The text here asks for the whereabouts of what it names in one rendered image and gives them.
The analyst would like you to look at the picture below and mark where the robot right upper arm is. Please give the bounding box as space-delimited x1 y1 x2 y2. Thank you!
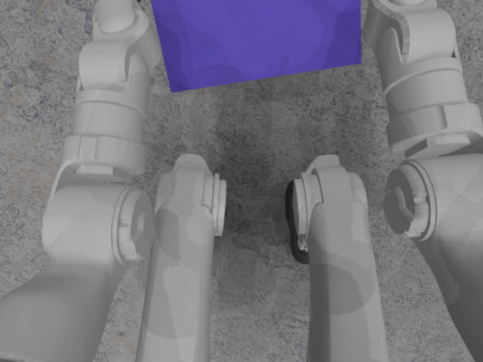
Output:
383 153 483 362

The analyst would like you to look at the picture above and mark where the robot thigh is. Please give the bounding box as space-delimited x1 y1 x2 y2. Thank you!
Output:
293 166 389 362
135 166 226 362

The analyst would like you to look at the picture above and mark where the left robot thigh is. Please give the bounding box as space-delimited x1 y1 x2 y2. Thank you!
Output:
135 166 226 362

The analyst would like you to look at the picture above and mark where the carton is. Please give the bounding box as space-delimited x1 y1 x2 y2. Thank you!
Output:
151 0 361 93

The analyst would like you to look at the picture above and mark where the robot left upper arm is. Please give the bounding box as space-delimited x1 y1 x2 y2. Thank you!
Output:
0 183 155 362

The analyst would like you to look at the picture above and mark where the right robot thigh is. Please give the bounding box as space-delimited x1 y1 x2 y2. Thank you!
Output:
293 166 389 362

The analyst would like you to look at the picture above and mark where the robot left forearm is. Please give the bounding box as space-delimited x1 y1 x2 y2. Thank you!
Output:
42 0 162 252

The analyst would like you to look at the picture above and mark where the robot right forearm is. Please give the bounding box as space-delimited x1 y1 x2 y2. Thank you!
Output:
361 0 483 159

